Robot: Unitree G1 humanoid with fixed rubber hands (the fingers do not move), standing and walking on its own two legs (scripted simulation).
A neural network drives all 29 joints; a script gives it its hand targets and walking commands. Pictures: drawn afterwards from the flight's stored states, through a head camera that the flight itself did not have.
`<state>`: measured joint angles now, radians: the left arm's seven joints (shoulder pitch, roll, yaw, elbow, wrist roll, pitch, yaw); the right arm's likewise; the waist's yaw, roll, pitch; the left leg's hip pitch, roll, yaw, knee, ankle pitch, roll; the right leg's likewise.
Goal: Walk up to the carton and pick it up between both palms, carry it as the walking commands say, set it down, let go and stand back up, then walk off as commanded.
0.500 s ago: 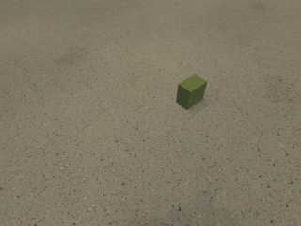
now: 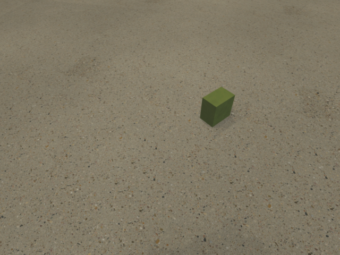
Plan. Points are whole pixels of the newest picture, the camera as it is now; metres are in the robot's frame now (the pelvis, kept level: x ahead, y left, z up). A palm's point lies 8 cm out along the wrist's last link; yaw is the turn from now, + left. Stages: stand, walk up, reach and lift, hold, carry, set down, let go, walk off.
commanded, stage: stand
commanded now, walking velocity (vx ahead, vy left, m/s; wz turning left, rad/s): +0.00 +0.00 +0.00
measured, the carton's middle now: (216, 107) +1.34 -0.29 -0.67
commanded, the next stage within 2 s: walk up in 0.62 s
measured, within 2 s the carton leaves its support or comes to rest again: neither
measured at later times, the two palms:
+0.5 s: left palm out of the picture +0.07 +0.29 -0.12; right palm out of the picture +0.09 -0.29 -0.12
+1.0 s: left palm out of the picture +0.13 +0.29 -0.10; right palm out of the picture +0.05 -0.35 -0.11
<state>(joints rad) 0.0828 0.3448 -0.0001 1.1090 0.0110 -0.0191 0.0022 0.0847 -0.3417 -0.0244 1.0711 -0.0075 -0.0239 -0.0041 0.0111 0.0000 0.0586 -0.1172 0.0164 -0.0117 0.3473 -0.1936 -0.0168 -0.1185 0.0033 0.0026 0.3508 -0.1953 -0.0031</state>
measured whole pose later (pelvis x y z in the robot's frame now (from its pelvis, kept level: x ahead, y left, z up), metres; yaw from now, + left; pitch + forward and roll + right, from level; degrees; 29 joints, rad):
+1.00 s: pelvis +0.02 -0.03 -0.01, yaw -5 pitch -1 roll +2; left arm 0.21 0.43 0.06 0.95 0.03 -0.02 -0.08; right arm 0.23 -0.40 -0.09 0.93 -0.05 -0.08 0.03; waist -0.02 -0.02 0.05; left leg -0.10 0.04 0.08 0.41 -0.29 0.00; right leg -0.39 -0.06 0.01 0.74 -0.38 -0.01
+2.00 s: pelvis +0.36 -0.14 -0.03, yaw -12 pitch -2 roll +0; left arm 0.33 0.45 0.06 0.79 0.01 -0.11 -0.03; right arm 0.31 -0.45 -0.08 0.81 -0.01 -0.04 0.06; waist 0.01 0.06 0.07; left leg -0.47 0.06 -0.01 1.05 -0.43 0.02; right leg -0.31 -0.03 -0.09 0.66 -0.32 -0.03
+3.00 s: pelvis +0.67 -0.15 -0.03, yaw -12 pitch -1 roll +0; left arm 0.30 0.43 0.04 0.86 0.01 -0.10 -0.03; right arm 0.28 -0.41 -0.06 0.78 -0.02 -0.05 0.06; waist -0.03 -0.01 0.07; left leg -0.34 0.07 0.10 0.69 -0.33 0.02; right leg -0.44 -0.06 -0.06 0.72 -0.32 -0.04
